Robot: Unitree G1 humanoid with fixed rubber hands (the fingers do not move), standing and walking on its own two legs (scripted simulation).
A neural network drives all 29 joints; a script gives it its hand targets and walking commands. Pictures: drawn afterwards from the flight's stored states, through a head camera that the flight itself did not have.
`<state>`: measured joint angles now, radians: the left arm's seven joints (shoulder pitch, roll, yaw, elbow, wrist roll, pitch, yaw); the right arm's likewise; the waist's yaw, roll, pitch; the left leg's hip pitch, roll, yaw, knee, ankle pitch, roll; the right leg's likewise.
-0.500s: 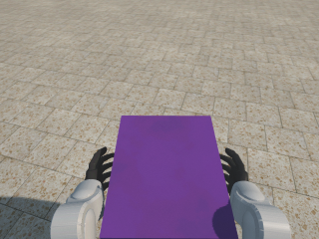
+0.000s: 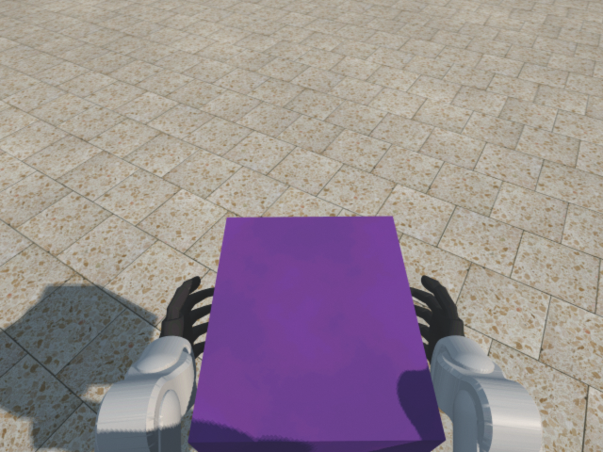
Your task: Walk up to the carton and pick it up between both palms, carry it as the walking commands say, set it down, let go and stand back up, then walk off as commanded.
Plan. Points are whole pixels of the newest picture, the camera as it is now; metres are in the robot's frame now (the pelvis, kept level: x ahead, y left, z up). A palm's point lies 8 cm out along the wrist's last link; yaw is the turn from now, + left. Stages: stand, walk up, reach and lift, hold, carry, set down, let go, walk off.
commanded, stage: carry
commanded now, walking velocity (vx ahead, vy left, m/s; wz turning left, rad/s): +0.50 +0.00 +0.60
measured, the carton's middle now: (310, 355) +0.26 -0.01 +0.01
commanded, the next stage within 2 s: none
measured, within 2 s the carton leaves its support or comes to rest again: neither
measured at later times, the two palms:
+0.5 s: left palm (163, 183) +0.52 +0.21 +0.08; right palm (329, 141) +0.63 -0.06 +0.08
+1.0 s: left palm (85, 112) +0.74 +0.41 +0.09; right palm (221, 70) +0.89 +0.16 +0.09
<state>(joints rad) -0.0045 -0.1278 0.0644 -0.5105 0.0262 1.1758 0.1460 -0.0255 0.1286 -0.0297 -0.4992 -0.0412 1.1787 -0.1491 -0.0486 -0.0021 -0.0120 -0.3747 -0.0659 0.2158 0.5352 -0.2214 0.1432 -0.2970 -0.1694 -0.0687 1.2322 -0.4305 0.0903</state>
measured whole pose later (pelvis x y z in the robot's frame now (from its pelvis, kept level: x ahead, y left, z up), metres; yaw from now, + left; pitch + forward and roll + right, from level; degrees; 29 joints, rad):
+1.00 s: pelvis +0.60 +0.16 +0.01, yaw +35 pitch +3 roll +0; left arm -0.03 -0.13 0.05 -0.46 0.05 1.18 0.14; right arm -0.03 0.13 -0.06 -0.45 -0.04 1.17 -0.14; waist -0.07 -0.02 -0.03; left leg -0.28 -0.07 0.14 0.43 -0.21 0.12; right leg -0.44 -0.14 -0.06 1.16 -0.38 0.09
